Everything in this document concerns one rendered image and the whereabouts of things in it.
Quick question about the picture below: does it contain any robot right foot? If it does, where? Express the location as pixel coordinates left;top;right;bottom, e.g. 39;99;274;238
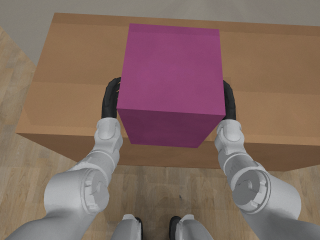
169;216;181;240

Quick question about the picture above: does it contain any robot right forearm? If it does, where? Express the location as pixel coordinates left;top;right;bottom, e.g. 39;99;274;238
214;119;269;192

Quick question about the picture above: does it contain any robot right upper arm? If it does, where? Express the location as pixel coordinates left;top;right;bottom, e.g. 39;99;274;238
232;169;320;240

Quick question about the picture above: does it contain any pedestal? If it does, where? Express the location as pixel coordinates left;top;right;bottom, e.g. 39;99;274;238
15;12;320;172

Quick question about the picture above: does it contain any robot left forearm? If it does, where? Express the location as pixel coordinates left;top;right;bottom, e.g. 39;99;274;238
44;117;123;209

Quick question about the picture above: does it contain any robot left hand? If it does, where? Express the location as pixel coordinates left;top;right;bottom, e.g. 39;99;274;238
101;77;121;119

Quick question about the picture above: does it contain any carton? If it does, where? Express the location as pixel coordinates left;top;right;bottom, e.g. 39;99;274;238
116;23;226;148

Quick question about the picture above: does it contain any robot right hand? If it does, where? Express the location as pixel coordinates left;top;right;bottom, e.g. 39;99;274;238
221;80;236;121

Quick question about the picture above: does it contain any robot left upper arm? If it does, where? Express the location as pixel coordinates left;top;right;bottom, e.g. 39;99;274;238
4;168;110;240

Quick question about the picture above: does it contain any robot right shin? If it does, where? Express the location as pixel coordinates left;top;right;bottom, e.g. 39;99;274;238
175;214;194;240

